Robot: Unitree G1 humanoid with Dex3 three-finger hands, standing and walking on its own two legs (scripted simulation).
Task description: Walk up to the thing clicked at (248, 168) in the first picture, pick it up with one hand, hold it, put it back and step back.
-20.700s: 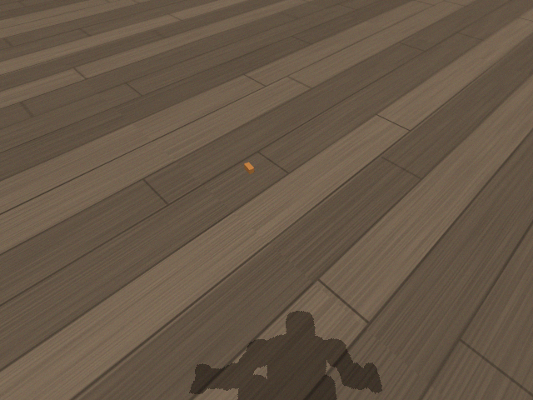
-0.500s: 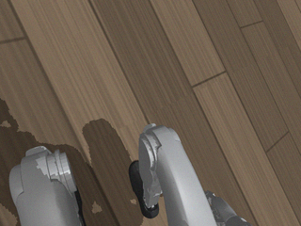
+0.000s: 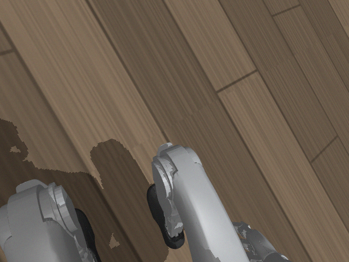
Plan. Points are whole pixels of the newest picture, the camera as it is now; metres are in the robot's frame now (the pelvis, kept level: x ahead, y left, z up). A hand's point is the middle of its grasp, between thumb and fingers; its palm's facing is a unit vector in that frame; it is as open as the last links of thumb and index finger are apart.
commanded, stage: close in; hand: left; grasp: from above
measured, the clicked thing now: out of the picture +0.49 +0.37 -0.31
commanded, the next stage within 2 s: rest palm in 0.06 s
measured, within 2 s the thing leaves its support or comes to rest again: neither
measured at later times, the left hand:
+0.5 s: hand out of the picture +0.46 +0.36 -0.23, palm faces -0.43 -0.09 -0.90, open 12.2 cm
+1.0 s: hand out of the picture +0.46 +0.36 -0.25, palm faces -0.50 -0.12 -0.86, open 12.0 cm
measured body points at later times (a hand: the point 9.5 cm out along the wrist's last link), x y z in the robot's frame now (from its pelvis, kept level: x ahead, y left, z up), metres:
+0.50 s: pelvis +0.00 +0.01 -0.01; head +0.26 +0.15 +0.33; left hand +0.48 +0.36 -0.17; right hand +0.09 -0.25 -0.07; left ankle +0.08 +0.13 -0.29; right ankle +0.10 -0.11 -0.29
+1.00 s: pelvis +0.01 +0.00 -0.01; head +0.29 +0.13 +0.31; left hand +0.49 +0.36 -0.20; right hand +0.07 -0.25 -0.08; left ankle +0.08 +0.13 -0.29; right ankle +0.10 -0.11 -0.29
